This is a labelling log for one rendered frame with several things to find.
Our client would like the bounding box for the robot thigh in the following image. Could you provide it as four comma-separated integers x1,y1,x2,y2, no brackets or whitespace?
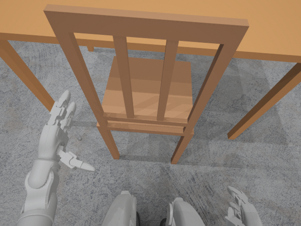
100,194,136,226
167,201,205,226

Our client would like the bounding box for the right robot hand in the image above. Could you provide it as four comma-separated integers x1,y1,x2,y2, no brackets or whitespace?
225,186,263,226

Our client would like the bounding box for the left robot forearm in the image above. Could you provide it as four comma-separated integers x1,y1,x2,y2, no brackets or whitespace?
16,159,61,226

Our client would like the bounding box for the robot right thigh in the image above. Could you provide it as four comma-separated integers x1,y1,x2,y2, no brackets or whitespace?
167,201,205,226

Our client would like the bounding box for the table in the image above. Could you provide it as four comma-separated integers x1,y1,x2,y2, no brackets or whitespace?
0,0,301,139

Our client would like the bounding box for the chair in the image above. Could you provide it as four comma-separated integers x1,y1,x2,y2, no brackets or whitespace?
43,4,249,164

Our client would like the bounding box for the left robot hand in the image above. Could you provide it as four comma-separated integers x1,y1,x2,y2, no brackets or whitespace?
38,90,96,172

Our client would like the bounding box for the robot left thigh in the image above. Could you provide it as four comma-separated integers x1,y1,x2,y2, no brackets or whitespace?
100,194,136,226

